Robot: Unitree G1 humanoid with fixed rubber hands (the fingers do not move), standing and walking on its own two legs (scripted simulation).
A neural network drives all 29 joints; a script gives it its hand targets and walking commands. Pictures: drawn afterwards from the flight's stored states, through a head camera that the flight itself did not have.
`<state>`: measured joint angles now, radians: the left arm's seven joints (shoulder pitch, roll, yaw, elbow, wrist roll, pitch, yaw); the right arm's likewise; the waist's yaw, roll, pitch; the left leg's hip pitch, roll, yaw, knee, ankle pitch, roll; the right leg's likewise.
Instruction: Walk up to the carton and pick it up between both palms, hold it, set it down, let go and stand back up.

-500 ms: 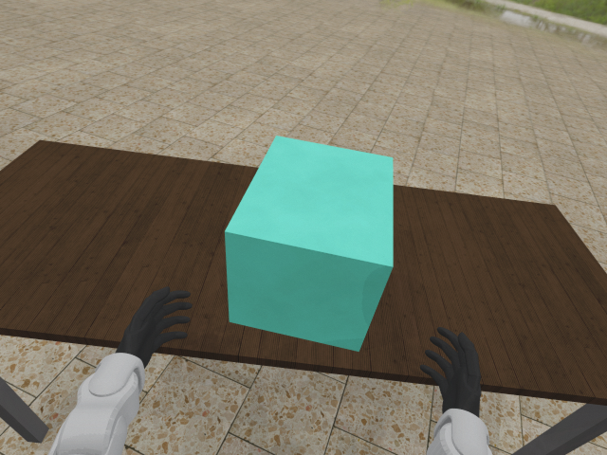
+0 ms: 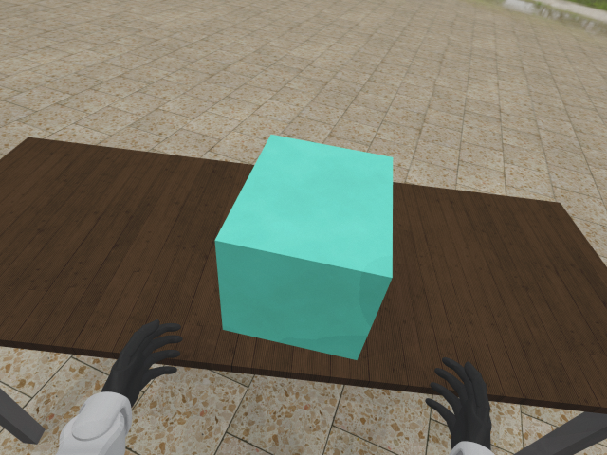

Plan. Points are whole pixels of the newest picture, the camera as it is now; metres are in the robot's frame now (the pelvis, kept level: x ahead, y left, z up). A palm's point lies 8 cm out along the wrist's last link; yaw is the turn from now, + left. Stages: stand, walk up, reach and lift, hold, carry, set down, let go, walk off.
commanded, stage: set down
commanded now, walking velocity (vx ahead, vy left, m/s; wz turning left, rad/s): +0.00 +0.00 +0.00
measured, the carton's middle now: (311, 240) +0.46 -0.03 +0.02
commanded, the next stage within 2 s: let go in 1.42 s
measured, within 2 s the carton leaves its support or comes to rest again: neither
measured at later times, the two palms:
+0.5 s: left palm (121, 396) +0.20 +0.22 -0.01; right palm (473, 430) +0.15 -0.21 +0.02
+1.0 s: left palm (116, 416) +0.19 +0.22 -0.03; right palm (462, 439) +0.16 -0.22 -0.03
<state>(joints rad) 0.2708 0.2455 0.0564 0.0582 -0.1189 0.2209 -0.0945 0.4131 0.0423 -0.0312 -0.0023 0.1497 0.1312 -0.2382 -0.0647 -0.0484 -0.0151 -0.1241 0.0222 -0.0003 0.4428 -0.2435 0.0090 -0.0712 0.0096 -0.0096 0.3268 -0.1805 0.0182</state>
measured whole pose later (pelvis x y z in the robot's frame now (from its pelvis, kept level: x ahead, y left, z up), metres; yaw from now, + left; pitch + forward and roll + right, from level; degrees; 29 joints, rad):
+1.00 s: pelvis +0.01 +0.00 +0.00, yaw +0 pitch -3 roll -2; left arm 0.33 0.25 0.06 0.17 -0.07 0.17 -0.06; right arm 0.36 -0.08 -0.03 0.22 0.09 -0.01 -0.04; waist -0.06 -0.01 0.05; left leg -0.12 0.02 0.00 0.44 -0.25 0.00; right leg -0.07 0.01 -0.01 0.33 -0.20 0.01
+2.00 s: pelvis +0.01 -0.01 +0.00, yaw +0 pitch -3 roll -1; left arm 0.26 0.25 0.06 0.45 -0.02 0.11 -0.01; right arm 0.22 -0.16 -0.03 0.57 0.00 -0.09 0.03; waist -0.06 0.00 0.05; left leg -0.12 0.02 0.00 0.44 -0.25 0.00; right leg -0.09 0.01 -0.01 0.36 -0.21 0.01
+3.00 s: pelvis +0.03 -0.01 +0.00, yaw +0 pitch -2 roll +0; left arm 0.24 0.25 0.06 0.57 0.00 0.01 -0.01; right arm 0.22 -0.27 -0.03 0.60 -0.02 -0.02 0.02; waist -0.06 0.03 0.05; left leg -0.13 0.02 0.00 0.44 -0.28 0.00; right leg -0.12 0.00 -0.01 0.41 -0.27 0.00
